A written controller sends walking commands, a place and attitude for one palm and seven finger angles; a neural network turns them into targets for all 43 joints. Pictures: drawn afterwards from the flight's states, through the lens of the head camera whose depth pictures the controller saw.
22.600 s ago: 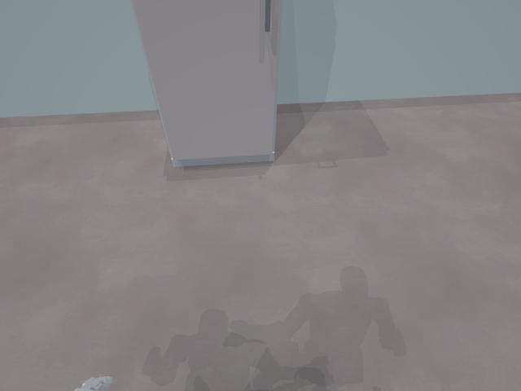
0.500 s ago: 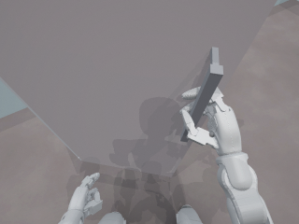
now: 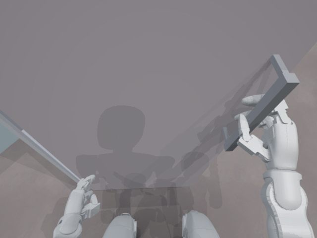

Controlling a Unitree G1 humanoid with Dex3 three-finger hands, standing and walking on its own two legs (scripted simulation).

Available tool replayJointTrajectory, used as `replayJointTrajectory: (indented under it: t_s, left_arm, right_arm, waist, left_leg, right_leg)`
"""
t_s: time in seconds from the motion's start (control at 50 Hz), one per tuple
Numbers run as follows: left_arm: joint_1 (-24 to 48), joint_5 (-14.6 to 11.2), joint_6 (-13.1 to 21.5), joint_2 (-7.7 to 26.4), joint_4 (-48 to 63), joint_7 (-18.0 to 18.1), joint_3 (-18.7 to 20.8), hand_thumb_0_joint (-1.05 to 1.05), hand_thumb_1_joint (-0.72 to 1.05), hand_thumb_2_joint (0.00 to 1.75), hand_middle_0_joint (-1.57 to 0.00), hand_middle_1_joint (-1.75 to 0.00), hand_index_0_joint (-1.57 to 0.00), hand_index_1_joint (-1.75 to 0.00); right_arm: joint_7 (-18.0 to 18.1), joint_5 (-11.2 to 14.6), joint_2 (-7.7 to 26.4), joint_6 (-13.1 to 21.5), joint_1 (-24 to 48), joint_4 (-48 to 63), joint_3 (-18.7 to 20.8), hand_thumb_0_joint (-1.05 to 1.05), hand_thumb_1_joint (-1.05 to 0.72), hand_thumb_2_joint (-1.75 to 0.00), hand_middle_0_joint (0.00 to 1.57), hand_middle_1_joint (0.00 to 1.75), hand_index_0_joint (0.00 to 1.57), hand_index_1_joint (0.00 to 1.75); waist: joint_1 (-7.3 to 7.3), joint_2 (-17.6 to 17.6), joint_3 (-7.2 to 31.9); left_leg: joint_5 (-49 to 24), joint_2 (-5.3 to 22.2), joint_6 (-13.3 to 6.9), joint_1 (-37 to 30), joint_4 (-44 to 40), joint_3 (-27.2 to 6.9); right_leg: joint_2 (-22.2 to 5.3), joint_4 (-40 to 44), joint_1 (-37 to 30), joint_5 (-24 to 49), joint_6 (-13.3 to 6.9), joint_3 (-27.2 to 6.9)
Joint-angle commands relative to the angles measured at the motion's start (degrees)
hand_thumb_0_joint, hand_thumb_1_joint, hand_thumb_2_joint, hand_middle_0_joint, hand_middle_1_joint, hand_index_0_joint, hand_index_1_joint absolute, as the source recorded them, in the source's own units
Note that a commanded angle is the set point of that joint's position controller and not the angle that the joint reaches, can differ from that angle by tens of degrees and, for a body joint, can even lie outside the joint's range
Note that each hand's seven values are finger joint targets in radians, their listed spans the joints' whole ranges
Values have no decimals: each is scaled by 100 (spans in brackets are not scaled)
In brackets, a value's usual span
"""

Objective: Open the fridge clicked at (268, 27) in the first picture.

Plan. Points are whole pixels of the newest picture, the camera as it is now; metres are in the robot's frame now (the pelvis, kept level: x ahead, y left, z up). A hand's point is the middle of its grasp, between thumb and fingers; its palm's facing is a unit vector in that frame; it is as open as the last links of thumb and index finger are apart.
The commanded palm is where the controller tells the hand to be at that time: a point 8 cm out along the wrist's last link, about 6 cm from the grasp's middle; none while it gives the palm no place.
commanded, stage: walk backward, drawing the door open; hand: right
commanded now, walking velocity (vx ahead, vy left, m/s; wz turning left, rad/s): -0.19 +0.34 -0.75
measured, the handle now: (247, 113) +0.35 -0.14 +0.14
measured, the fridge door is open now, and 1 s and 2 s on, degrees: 53 66 63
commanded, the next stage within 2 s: stop walking and hold the door back in 0.28 s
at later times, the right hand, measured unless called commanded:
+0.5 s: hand (239, 207) +0.17 -0.10 +0.14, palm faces +0.59 +0.75 -0.31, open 6.2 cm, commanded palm +0.15 -0.15 +0.14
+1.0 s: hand (242, 181) +0.21 -0.10 +0.16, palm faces +0.65 +0.71 -0.27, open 5.6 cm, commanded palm +0.17 -0.15 +0.14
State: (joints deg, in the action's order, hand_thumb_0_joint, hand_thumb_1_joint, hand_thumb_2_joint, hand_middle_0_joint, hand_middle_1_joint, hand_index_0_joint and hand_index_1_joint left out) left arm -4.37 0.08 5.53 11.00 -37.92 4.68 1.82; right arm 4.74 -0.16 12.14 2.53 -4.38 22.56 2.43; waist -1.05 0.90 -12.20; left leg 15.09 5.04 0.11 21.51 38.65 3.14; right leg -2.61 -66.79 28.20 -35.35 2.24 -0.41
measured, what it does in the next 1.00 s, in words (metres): steps to the left, turning right: right foot, then left foot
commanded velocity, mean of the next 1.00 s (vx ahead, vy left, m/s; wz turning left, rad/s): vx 0.04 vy -0.02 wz -0.25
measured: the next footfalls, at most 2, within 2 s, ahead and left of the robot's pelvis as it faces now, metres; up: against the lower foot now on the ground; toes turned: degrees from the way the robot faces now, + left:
right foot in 0.10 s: +0.01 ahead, -0.09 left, +0.00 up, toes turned -12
left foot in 0.32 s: +0.11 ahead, +0.29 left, +0.00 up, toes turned -11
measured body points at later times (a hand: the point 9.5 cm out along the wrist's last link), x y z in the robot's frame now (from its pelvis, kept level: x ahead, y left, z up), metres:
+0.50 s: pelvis -0.02 +0.20 +0.01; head +0.02 +0.20 +0.46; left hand +0.23 +0.37 -0.10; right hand +0.14 -0.14 +0.16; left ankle +0.07 +0.30 -0.72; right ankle -0.07 +0.10 -0.65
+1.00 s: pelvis -0.08 +0.27 +0.00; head -0.05 +0.29 +0.45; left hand +0.11 +0.43 -0.14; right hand +0.17 -0.14 +0.17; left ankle -0.01 +0.35 -0.72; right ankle -0.10 +0.16 -0.68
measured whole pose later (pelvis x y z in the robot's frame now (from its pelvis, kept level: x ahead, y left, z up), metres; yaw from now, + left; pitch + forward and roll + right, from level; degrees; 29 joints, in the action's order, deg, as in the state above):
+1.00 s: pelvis -0.08 +0.27 +0.00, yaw -25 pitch -3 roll -1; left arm -13.4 -1.5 1.3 12.6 -43.7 5.5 -2.3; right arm 4.6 1.7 20.9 6.4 39.6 -46.6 11.0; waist 1.0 3.6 -5.1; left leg 16.0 0.9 -2.4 17.0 35.7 3.8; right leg 1.0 -52.9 24.7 -24.4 0.2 1.0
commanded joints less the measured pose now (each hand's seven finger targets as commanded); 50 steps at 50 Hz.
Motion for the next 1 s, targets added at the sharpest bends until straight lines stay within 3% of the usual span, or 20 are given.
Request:
replayJointTrajectory:
  t_s: [0.0, 0.04, 0.06, 0.08, 0.1, 0.18, 0.22, 0.26, 0.28, 0.3, 0.36, 0.44, 0.56, 0.6, 0.64, 0.74, 0.86, 0.9, 0.92, 0.98]
  left_arm:
    - [126, -20, 219, 193, 977, 91, 1, 0, 90, 90, -20, -30, -20, -30]
    - [-173, 70, 260, 353, 1033, 130, 90, 0, 90, 90, -20, -30, -20, -30]
    - [-91, 136, 322, 625, 1138, 116, 151, 0, 90, 90, -20, -30, -20, -30]
    - [-250, 163, 270, 602, 1026, 103, 82, 0, 90, 90, -20, -30, -20, -30]
    - [-9, 129, 305, 823, 1090, 27, 163, 0, 90, 90, -20, -30, -20, -30]
    - [166, 112, 375, 687, 860, -13, 191, 0, 90, 90, -20, -30, -20, -30]
    - [-2, 36, 382, 644, 963, -39, 143, 0, 90, 90, -20, -30, -20, -30]
    - [-119, -53, 350, 561, 1086, -48, 127, 0, 90, 90, -20, -30, -20, -30]
    - [-235, -108, 346, 346, 1065, -14, 57, 0, 90, 90, -20, -30, -20, -30]
    - [71, -93, 322, 218, 1131, 19, 59, 0, 90, 90, -20, -30, -20, -30]
    - [104, 43, 301, 375, 865, 84, 53, 0, 90, 90, -20, -30, -20, -30]
    - [176, 26, 224, 496, 633, 229, -103, 0, 90, 90, -20, -30, -20, -30]
    - [-56, -70, 21, 792, 630, 170, -135, 0, 90, 90, -20, -30, -20, -30]
    - [-112, -98, -98, 936, 626, 127, -113, 0, 90, 90, -20, -30, -20, -30]
    - [-6, -119, -116, 1028, 786, 88, -123, 0, 90, 90, -20, -30, -20, -30]
    - [-371, -253, -143, 1083, 529, 130, 15, 0, 90, 90, -20, -30, -20, -30]
    - [-456, -221, -169, 1118, 377, 242, -102, 0, 90, 90, -20, -30, -20, -30]
    - [-544, -192, -231, 1046, 393, 245, -9, 0, 90, 90, -20, -30, -20, -30]
    - [-445, -156, -157, 1210, 385, 249, 80, 0, 90, 90, -20, -30, -20, -30]
    - [-704, -205, 23, 1098, 90, 188, 14, 0, 90, 90, -20, -30, -20, -30]
  right_arm:
    - [56, 179, 820, 754, 959, 1900, 611, 0, -90, -90, 45, 140, 45, 140]
    - [-15, 155, 708, 818, 1129, 1990, 424, 0, -90, -90, 45, 140, 45, 140]
    - [-38, 77, 584, 906, 1151, 2127, 319, 0, -90, -90, 45, 140, 45, 140]
    - [-30, -170, 731, 1038, 1253, 1796, 386, 0, -90, -90, 45, 140, 45, 140]
    - [-37, -123, 902, 1123, 1269, 1777, 702, 0, -90, -90, 45, 140, 45, 140]
    - [-53, -18, 1107, 995, 1488, 2018, 910, 0, -90, -90, 45, 140, 45, 140]
    - [26, 100, 866, 877, 955, 1486, 882, 0, -90, -90, 45, 140, 45, 140]
    - [90, 93, 1065, 823, 1029, 1517, 1099, 0, -90, -90, 45, 140, 45, 140]
    - [115, 133, 1293, 761, 895, 1461, 1224, 0, -90, -90, 45, 140, 45, 140]
    - [165, 152, 1746, 660, 782, 1494, 1639, 0, -90, -90, 45, 140, 45, 140]
    - [156, 126, 1880, 688, 503, 1419, 1989, 0, -90, -90, 45, 140, 45, 140]
    - [398, 198, 1861, 670, 1946, -330, 1925, 0, -90, -90, 45, 140, 45, 140]
    - [377, 173, 1780, 816, 3923, -1600, 1198, 0, -90, -90, 45, 140, 45, 140]
    - [338, 188, 1813, 919, 4508, -1820, 1027, 0, -90, -90, 45, 140, 45, 140]
    - [346, 197, 1519, 1001, 5214, -1942, 733, 0, -90, -90, 45, 140, 45, 140]
    - [266, 115, 1870, 801, 6140, -3760, 919, 0, -90, -90, 45, 140, 45, 140]
    - [130, 154, 2038, 635, 6921, -5413, 908, 0, -90, -90, 45, 140, 45, 140]
    - [125, 110, 2715, 637, 6981, -5904, 1283, 0, -90, -90, 45, 140, 45, 140]
    - [128, 174, 2846, 616, 6953, -5980, 1513, 0, -90, -90, 45, 140, 45, 140]
    - [81, 106, 2903, 699, 7166, -6155, 1552, 0, -90, -90, 45, 140, 45, 140]
  waist:
    - [-60, -966, 2469]
    - [-301, 171, 2489]
    - [-38, 1626, 2559]
    - [-90, 1296, 2508]
    - [51, 747, 2467]
    - [168, 2167, 1869]
    - [163, 2118, 2145]
    - [219, 1015, 2365]
    - [139, -499, 2346]
    - [221, -2302, 2332]
    - [246, -1432, 2219]
    - [214, -1061, 2514]
    - [201, -983, 2597]
    - [107, 120, 2575]
    - [151, 2613, 2015]
    - [132, 404, 2083]
    - [277, 471, 2352]
    - [268, -1710, 2008]
    - [368, -1640, 1691]
    - [135, -878, 2304]
  left_leg:
    - [-3196, 808, -754, -1411, -95, 222]
    - [-887, 405, -213, 1027, 1569, 464]
    - [1867, -266, 220, 2149, 2573, 112]
    - [2029, -140, 288, 2259, 3039, -583]
    - [1400, -132, 265, 2167, 3021, -898]
    - [548, -7, 245, 312, 924, -591]
    - [519, -433, 252, -1039, 51, -51]
    - [-106, -499, 307, -1803, -1147, 194]
    - [-222, 5, 133, -1599, -1826, -156]
    - [-100, 1282, -506, -1233, -2283, -1804]
    - [-357, 1736, -1137, -1215, -2050, -1637]
    - [-3007, 1606, -792, -1686, -1456, -960]
    - [-1005, 1717, -505, -1189, -1717, -1278]
    - [-171, 1129, -180, -570, -811, -758]
    - [1527, -158, 187, 759, 1505, 292]
    - [841, -161, 174, 905, 2005, -185]
    - [810, -414, 24, -1705, -902, 121]
    - [2497, 1441, -941, -2045, -2517, -3235]
    - [1891, 2114, -1178, -1593, -2930, -3964]
    - [789, 1500, -920, -2011, -2029, -2572]
  right_leg:
    - [172, 2888, -1022, 801, -25, 777]
    - [-904, 4255, -3294, 2971, -448, -604]
    - [-2796, 4856, -3925, 5838, -1128, -3473]
    - [-3277, 4784, -4006, 6771, -1512, -4151]
    - [-3218, 4832, -3601, 5698, -1662, -3435]
    - [-1642, 4448, -1874, 4036, -852, -961]
    - [-1305, 4279, -1307, 2912, -634, -688]
    - [-647, 3608, -940, 1390, -387, -421]
    - [64, 2435, -928, 793, -147, 48]
    - [536, 360, -63, -63, 4, 220]
    - [74, -1045, 429, -81, 24, 24]
    - [185, 807, -293, 274, -30, 225]
    - [411, 3442, -1479, 928, -307, 369]
    - [130, 4818, -2305, 1496, -512, 168]
    - [-1585, 5228, -2234, 2768, -1356, -1695]
    - [-1263, 4751, -2071, 2084, -1383, -1116]
    - [-668, 4307, -801, 89, -824, -420]
    - [274, 1875, 844, 324, -278, 240]
    - [268, 610, 976, 521, -143, -147]
    - [95, 406, 892, 1214, -129, -344]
